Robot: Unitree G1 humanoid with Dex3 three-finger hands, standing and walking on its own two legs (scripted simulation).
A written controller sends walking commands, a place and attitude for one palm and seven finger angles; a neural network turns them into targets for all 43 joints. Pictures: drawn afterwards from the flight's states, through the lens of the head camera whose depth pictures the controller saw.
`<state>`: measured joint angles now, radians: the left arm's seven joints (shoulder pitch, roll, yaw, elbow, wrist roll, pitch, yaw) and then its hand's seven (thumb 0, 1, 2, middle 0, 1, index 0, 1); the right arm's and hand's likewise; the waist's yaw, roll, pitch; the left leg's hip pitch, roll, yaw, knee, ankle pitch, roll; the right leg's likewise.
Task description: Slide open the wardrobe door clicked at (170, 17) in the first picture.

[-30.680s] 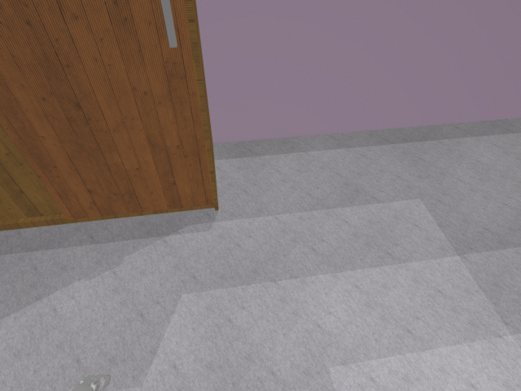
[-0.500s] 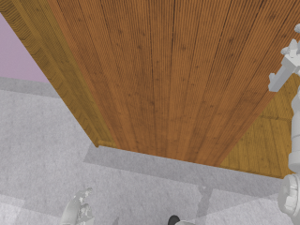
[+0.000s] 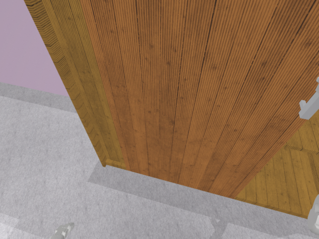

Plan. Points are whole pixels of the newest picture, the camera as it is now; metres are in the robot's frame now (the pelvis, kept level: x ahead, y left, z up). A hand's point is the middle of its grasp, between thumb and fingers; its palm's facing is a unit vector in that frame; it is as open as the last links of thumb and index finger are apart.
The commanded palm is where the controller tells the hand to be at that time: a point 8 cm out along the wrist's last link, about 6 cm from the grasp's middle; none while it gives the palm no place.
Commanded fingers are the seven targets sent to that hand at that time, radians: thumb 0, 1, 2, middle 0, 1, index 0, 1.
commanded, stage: loosen the grip on the handle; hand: right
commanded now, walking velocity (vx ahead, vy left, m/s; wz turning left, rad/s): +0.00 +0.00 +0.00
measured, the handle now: out of the picture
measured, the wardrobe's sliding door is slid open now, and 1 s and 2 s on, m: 0.50 0.49 0.49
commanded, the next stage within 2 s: slip the hand off the handle in 0.64 s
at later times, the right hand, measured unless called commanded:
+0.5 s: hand out of the picture +0.43 -0.32 +0.21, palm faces +0.46 +0.86 -0.21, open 13.1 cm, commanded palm +0.39 -0.35 +0.22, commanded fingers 0.00 0.55 -0.20 0.28 1.18 0.28 1.18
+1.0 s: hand out of the picture +0.43 -0.33 +0.21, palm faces +0.44 +0.88 -0.20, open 14.2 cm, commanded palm +0.39 -0.39 +0.21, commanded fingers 0.00 0.55 -0.20 0.25 1.15 0.25 1.15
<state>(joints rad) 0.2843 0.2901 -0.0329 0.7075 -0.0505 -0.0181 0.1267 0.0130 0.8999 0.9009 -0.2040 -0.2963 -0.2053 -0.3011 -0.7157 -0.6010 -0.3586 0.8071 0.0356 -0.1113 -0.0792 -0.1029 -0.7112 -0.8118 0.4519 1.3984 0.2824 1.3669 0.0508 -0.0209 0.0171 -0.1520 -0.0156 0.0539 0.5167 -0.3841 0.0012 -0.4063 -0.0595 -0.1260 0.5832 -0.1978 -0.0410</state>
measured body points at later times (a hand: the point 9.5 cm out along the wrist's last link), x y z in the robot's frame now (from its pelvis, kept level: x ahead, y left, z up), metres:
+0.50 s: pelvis -0.03 +0.00 +0.00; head +0.01 -0.02 +0.44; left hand +0.02 +0.29 -0.11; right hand +0.40 -0.36 +0.22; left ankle -0.07 +0.11 -0.73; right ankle +0.07 -0.09 -0.73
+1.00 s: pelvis -0.02 +0.01 -0.01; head +0.01 +0.00 +0.44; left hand +0.03 +0.28 -0.11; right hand +0.40 -0.37 +0.23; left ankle -0.07 +0.11 -0.73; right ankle +0.07 -0.09 -0.73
